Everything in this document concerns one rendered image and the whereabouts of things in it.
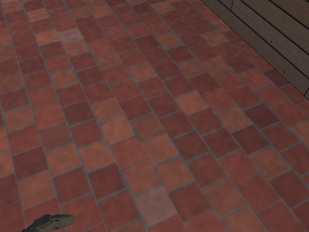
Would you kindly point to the left robot hand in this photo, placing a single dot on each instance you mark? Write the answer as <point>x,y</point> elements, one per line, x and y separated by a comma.
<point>48,223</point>

